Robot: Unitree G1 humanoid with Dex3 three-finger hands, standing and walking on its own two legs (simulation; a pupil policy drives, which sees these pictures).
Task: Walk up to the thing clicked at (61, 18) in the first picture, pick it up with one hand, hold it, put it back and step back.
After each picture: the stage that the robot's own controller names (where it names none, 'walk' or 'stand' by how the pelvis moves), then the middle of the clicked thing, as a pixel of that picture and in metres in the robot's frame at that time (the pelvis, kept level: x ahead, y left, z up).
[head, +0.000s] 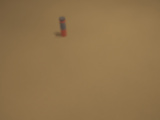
stand; (63, 27) +1.55 +0.20 -0.66
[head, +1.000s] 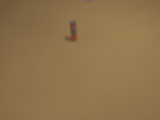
walk; (73, 31) +1.43 +0.16 -0.65
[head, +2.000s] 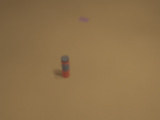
walk; (65, 67) +0.90 +0.15 -0.62
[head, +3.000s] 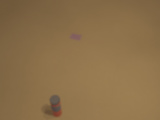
walk; (56, 106) +0.53 +0.16 -0.64
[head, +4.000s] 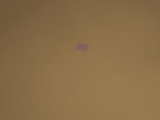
stand; out of the picture +0.33 +0.17 -0.64
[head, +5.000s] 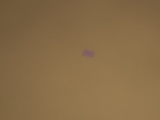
stand; out of the picture +0.32 +0.14 -0.65
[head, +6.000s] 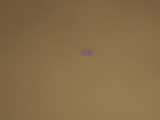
stand; out of the picture +0.34 +0.15 -0.66
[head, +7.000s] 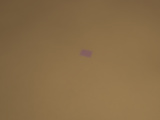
stand; out of the picture +0.32 +0.15 -0.66
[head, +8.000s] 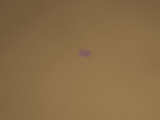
stand; out of the picture +0.32 +0.16 -0.66
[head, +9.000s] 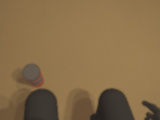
go down; (35, 77) +0.38 +0.19 -0.35
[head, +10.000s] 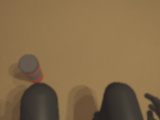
go down; (33, 71) +0.39 +0.20 -0.27
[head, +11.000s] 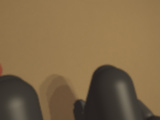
close in; out of the picture +0.38 +0.24 -0.16
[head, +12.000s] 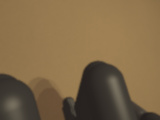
close; out of the picture +0.39 +0.25 -0.15
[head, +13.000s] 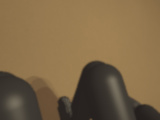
lift; out of the picture +0.38 +0.25 -0.15
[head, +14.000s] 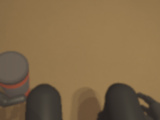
lift; (16, 83) +0.31 +0.21 -0.02
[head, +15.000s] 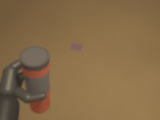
hold; (37, 84) +0.32 +0.14 +0.07
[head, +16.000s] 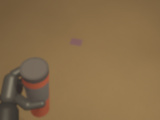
hold; (37, 92) +0.30 +0.15 +0.03
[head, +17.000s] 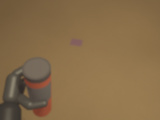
crouch; (39, 91) +0.31 +0.15 +0.03
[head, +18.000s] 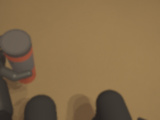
crouch; (22, 62) +0.40 +0.18 -0.05
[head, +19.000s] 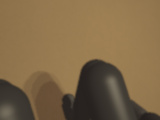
lower; out of the picture +0.40 +0.27 -0.16
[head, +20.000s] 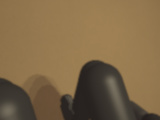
lower; out of the picture +0.40 +0.27 -0.15
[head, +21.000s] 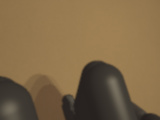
lower; out of the picture +0.39 +0.27 -0.16
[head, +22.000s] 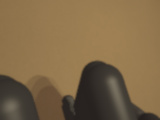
lower; out of the picture +0.38 +0.27 -0.16
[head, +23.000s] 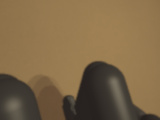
loosen; out of the picture +0.37 +0.25 -0.16
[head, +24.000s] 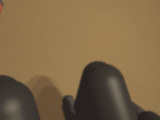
withdraw; out of the picture +0.52 +0.22 -0.24
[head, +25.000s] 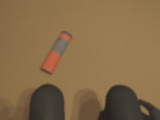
walk; (57, 52) +0.55 +0.15 -0.40
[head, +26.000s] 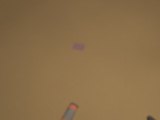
stand; (67, 119) +0.47 +0.11 -0.68
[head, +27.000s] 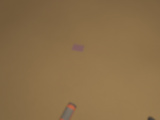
stand; (65, 119) +0.48 +0.13 -0.69
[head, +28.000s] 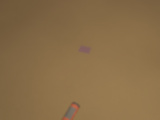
stand; (68, 117) +0.49 +0.12 -0.73
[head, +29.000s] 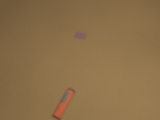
walk; (64, 103) +0.53 +0.13 -0.73
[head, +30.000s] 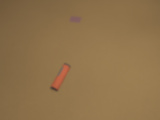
walk; (61, 76) +0.74 +0.20 -0.71
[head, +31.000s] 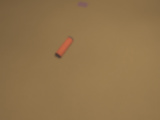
walk; (64, 46) +1.10 +0.18 -0.72
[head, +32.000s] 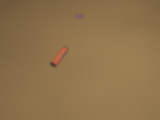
stand; (59, 56) +1.11 +0.22 -0.73
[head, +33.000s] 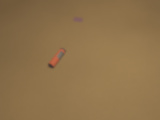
stand; (57, 57) +1.15 +0.26 -0.75
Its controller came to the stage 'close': yes
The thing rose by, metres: 0.68
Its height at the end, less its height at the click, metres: -0.09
